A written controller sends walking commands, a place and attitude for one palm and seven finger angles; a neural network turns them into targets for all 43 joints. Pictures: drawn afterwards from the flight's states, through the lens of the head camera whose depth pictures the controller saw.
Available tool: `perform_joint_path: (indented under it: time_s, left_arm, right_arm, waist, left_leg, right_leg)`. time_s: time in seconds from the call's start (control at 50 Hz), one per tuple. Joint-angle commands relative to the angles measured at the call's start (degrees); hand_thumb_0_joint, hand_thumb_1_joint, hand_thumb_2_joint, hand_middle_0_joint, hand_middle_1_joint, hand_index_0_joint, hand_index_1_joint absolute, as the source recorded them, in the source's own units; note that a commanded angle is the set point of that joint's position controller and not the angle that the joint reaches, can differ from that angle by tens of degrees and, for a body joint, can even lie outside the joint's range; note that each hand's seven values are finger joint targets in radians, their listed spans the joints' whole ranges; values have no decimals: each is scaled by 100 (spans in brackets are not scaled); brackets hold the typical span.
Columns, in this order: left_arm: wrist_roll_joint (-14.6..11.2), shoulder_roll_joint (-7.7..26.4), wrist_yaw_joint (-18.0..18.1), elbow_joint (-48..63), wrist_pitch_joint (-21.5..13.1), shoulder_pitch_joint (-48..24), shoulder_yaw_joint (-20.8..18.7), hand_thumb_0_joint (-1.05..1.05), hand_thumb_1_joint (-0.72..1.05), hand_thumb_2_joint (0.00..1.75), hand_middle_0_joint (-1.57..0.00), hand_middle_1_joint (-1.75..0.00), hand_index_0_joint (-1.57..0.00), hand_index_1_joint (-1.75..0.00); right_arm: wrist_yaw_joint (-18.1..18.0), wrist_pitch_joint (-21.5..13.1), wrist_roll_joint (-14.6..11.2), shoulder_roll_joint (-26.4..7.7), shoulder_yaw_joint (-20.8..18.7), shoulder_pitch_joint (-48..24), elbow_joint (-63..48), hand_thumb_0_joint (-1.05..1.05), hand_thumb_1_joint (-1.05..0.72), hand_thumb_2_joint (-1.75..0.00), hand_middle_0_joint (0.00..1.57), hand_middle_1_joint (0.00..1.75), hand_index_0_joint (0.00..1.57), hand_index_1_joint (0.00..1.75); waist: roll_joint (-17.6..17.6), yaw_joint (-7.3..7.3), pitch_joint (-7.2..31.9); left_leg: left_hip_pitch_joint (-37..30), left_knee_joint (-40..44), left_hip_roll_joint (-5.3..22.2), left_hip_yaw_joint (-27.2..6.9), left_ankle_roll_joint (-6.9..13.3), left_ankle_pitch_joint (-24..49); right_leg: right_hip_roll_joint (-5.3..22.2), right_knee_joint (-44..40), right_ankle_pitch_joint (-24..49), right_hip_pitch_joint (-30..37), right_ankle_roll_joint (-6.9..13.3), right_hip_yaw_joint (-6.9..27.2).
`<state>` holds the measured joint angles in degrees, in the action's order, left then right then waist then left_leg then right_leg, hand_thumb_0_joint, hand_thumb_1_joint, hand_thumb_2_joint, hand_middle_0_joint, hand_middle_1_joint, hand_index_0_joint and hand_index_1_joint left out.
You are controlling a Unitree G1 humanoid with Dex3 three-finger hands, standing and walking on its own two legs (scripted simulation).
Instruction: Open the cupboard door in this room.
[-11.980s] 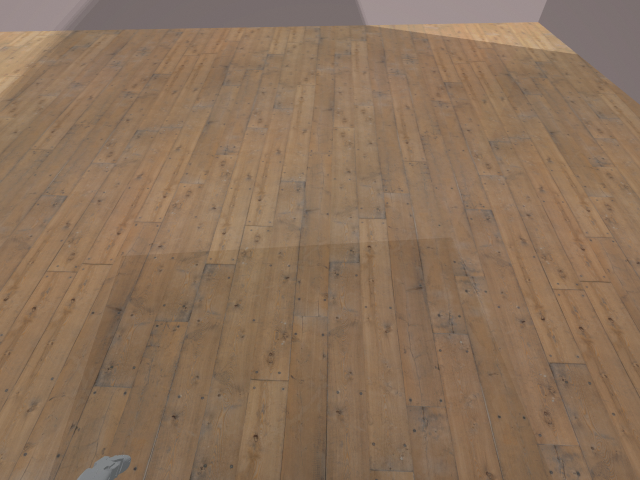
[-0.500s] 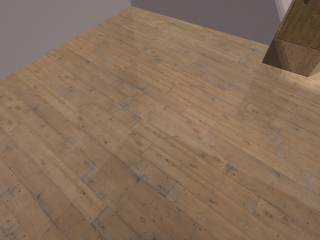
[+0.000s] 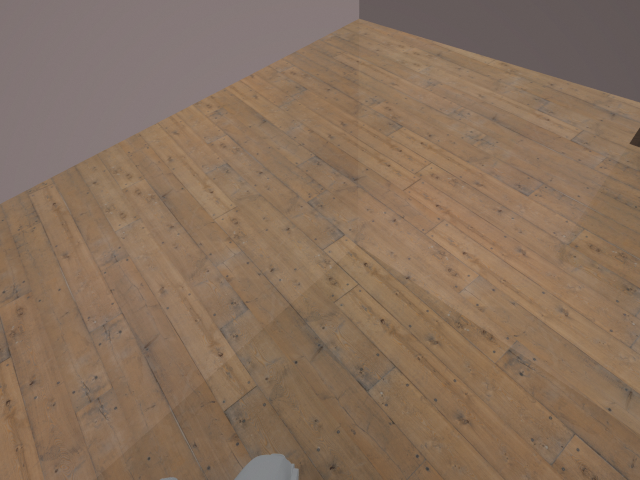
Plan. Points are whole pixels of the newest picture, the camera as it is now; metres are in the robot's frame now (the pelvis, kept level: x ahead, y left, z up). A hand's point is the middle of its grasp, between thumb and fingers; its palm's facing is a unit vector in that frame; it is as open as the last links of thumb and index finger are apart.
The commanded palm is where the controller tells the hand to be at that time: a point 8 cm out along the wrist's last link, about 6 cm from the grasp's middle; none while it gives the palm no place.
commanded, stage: turn or walk to find it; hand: left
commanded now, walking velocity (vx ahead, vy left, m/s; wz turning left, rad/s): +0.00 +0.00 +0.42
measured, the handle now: out of the picture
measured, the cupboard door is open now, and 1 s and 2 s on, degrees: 0 0 0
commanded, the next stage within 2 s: none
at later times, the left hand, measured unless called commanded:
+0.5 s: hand out of the picture -0.07 +0.26 -0.18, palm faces +0.28 -0.92 -0.27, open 7.4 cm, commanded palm none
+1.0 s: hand out of the picture -0.07 +0.18 -0.16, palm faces +0.44 -0.87 -0.24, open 7.4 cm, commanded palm none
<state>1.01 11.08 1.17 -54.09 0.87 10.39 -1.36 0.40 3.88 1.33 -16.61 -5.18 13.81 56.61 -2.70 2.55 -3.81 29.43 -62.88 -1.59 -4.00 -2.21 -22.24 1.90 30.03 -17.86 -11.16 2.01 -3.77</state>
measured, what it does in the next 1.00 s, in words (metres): steps on the spot, turning left: left foot, then right foot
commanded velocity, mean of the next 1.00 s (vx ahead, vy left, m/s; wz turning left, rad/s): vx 0.00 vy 0.00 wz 0.42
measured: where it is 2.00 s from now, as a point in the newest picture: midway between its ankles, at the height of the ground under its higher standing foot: outside the picture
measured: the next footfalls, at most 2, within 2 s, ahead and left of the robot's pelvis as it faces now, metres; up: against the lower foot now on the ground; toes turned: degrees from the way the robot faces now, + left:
left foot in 0.32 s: -0.03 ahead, +0.15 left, +0.00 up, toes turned +14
right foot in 0.72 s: +0.05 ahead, -0.09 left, +0.00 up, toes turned +15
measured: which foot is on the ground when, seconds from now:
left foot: up 0.00-0.30, down 0.32-0.72, up 0.74-1.00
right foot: down 0.00-0.32, up 0.34-0.70, down 0.72-1.00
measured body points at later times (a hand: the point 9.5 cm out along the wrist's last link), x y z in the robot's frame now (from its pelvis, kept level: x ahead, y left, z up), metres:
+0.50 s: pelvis -0.03 +0.03 +0.00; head +0.00 +0.06 +0.45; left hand -0.09 +0.30 -0.16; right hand +0.14 -0.17 -0.13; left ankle -0.07 +0.14 -0.74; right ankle -0.02 -0.11 -0.67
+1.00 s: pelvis -0.05 -0.01 +0.00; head -0.01 -0.01 +0.45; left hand -0.09 +0.23 -0.14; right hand +0.09 -0.23 -0.16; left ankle -0.14 +0.10 -0.68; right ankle +0.01 -0.10 -0.74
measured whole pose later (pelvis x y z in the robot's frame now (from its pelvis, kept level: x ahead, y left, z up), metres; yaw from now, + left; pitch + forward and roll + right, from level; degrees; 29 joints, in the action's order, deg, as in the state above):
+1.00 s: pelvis -0.05 -0.01 +0.00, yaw +27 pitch -1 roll +1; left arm 1.6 9.6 0.9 -53.8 0.4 11.5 -1.3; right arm 1.0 4.4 1.0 -14.3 -4.2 12.6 58.0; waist -1.0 1.1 -5.3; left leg 22.8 -56.6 2.0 0.4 -3.1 -25.2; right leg 6.2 30.0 -14.8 -13.8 0.7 -11.1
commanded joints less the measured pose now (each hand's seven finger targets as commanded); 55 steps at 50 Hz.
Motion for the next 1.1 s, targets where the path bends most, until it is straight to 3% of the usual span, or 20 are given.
perform_joint_path:
  time_s: [0.0, 0.16, 0.24, 0.26, 0.28, 0.3, 0.32, 0.36, 0.42, 0.56, 0.64, 0.66, 0.68, 0.7, 0.72, 0.76, 0.82, 1.0, 1.06, 1.08]
  left_arm:
    - [23, 988, 83, 363, -167, 157, -234, 0, 90, 90, -20, -30, -20, -30]
    - [90, 1409, 101, 84, -136, 948, -349, 0, 90, 90, -20, -30, -20, -30]
    - [46, 1467, 87, 9, -95, 685, -372, 0, 90, 90, -20, -30, -20, -30]
    - [-7, 1366, 67, 31, -64, 650, -350, 0, 90, 90, -20, -30, -20, -30]
    - [-37, 1072, 41, 151, -16, 759, -319, 0, 90, 90, -20, -30, -20, -30]
    - [4, 824, 16, 292, 9, 535, -187, 0, 90, 90, -20, -30, -20, -30]
    - [25, 881, 55, 323, 93, 164, -188, 0, 90, 90, -20, -30, -20, -30]
    - [-7, 919, 22, 203, 110, 38, -252, 0, 90, 90, -20, -30, -20, -30]
    - [-5, 868, -35, 76, 82, 324, -246, 0, 90, 90, -20, -30, -20, -30]
    - [-28, 723, -21, 270, 79, 178, -216, 0, 90, 90, -20, -30, -20, -30]
    - [-36, 735, -12, 201, -7, 697, -248, 0, 90, 90, -20, -30, -20, -30]
    - [-22, 833, 2, 165, -57, 834, -269, 0, 90, 90, -20, -30, -20, -30]
    - [42, 1168, 37, 181, -134, 961, -335, 0, 90, 90, -20, -30, -20, -30]
    - [102, 1672, 63, 260, -171, 900, -427, 0, 90, 90, -20, -30, -20, -30]
    - [34, 1603, 73, 310, -163, 861, -458, 0, 90, 90, -20, -30, -20, -30]
    - [27, 1253, 73, 460, -132, 198, -369, 0, 90, 90, -20, -30, -20, -30]
    - [47, 996, 90, 568, -153, -145, -289, 0, 90, 90, -20, -30, -20, -30]
    - [96, 1339, 81, 158, -108, 593, -419, 0, 90, 90, -20, -30, -20, -30]
    - [44, 1352, 59, 131, -57, 447, -429, 0, 90, 90, -20, -30, -20, -30]
    - [-4, 1255, 53, 146, -19, 356, -418, 0, 90, 90, -20, -30, -20, -30]
  right_arm:
    - [33, -53, -4, -216, -18, -14, -303, 0, -90, -90, 20, 30, 20, 30]
    - [7, -164, -86, -125, 165, -804, -479, 0, -90, -90, 20, 30, 20, 30]
    - [-15, -247, -98, -203, 175, -427, -386, 0, -90, -90, 20, 30, 20, 30]
    - [-8, -294, -80, -394, 140, -252, -339, 0, -90, -90, 20, 30, 20, 30]
    - [-17, -347, -21, -919, 21, -157, -379, 0, -90, -90, 20, 30, 20, 30]
    - [-25, -296, -52, -1244, -48, 16, -361, 0, -90, -90, 20, 30, 20, 30]
    - [-93, -303, -42, -1128, -49, 187, -232, 0, -90, -90, 20, 30, 20, 30]
    - [-167, -299, -23, -847, 22, -285, -313, 0, -90, -90, 20, 30, 20, 30]
    - [-163, -344, -45, -740, 45, -513, -430, 0, -90, -90, 20, 30, 20, 30]
    - [-112, -283, 4, -783, -44, -483, -517, 0, -90, -90, 20, 30, 20, 30]
    - [-91, -240, -9, -758, -85, -656, -620, 0, -90, -90, 20, 30, 20, 30]
    - [-81, -240, -39, -652, -76, -609, -647, 0, -90, -90, 20, 30, 20, 30]
    - [-55, -256, -87, -355, -34, -461, -682, 0, -90, -90, 20, 30, 20, 30]
    - [-28, -247, -84, -20, 32, -456, -854, 0, -90, -90, 20, 30, 20, 30]
    - [-54, -161, -29, -308, -46, -596, -813, 0, -90, -90, 20, 30, 20, 30]
    - [6, -89, -13, -302, -94, -483, -591, 0, -90, -90, 20, 30, 20, 30]
    - [70, -55, 0, -150, -44, -61, -365, 0, -90, -90, 20, 30, 20, 30]
    - [30, -182, -86, 36, 113, -552, -416, 0, -90, -90, 20, 30, 20, 30]
    - [-2, -247, -80, 0, 130, -87, -289, 0, -90, -90, 20, 30, 20, 30]
    - [7, -295, -74, -136, 99, 152, -230, 0, -90, -90, 20, 30, 20, 30]
  waist:
    - [1208, -187, -57]
    - [1444, -620, 585]
    - [1393, -326, 805]
    - [1034, -189, 903]
    - [-375, -135, 1064]
    - [-1245, -33, 903]
    - [-974, 140, 769]
    - [-874, -66, 336]
    - [-581, -223, 508]
    - [-635, -168, 364]
    - [-672, -412, 489]
    - [-389, -480, 548]
    - [553, -520, 690]
    - [1986, -517, 528]
    - [1807, -618, 545]
    - [1190, -292, 107]
    - [1196, -103, 218]
    - [1368, -591, 537]
    - [1307, -336, 745]
    - [902, -156, 819]
  left_leg:
    - [218, -517, 250, 197, -131, 191]
    - [-391, 1657, 263, 648, -107, -553]
    - [-1515, 3511, 241, 873, 24, 489]
    - [-2343, 4196, 424, 720, 121, 1402]
    - [-3312, 4345, 1600, -655, 553, 2758]
    - [-3308, 4297, 2504, -1432, 1151, 4315]
    - [-2854, 4324, 2392, -1347, 1352, 4261]
    - [-2494, 4270, 1927, -993, 1297, 3987]
    - [-2534, 4198, 1575, -580, 1165, 3929]
    - [-1960, 4222, 1482, -988, 1203, 3120]
    - [-1344, 3835, 1227, -1159, 1005, 2613]
    - [-999, 3508, 1007, -1079, 802, 2225]
    - [-370, 2680, 533, -611, 459, 1205]
    - [385, 1362, -227, 174, 84, -865]
    - [139, 359, 42, -155, 143, -1166]
    - [136, -677, 194, -138, 131, -473]
    - [-66, -657, 313, 159, -22, 97]
    - [-621, 1821, 361, 735, -59, -647]
    - [-1436, 3169, 290, 954, 5, 298]
    - [-2081, 3957, 437, 800, 71, 993]
  right_leg:
    - [1446, -1167, 2088, -21, 456, 674]
    - [1760, -548, 4013, 1163, 714, 541]
    - [1664, -9, 3688, 838, 323, 169]
    - [1487, 413, 3027, 249, 28, -113]
    - [915, 1317, 921, -1071, -359, -509]
    - [500, 2262, -1788, -1854, -553, -426]
    - [458, 2777, -1798, -1876, -573, 40]
    - [462, 3211, -1168, -2074, -587, 278]
    - [380, 3173, -759, -1918, -671, 220]
    - [172, 1766, -758, -1218, -674, 114]
    - [4, 287, 21, -131, -622, -42]
    - [107, -421, 552, 414, -597, 4]
    - [950, -1063, 692, 1015, -382, 816]
    - [2330, -1389, 1423, 1015, 270, 2271]
    - [2596, -1519, 1212, 253, 657, 2293]
    - [2011, -1479, 662, -344, 578, 1554]
    - [1589, -1324, 983, -298, 358, 565]
    - [1967, -804, 2512, 701, 658, 332]
    - [1803, -266, 2427, 446, 296, -82]
    - [1669, 206, 1942, -12, 22, -311]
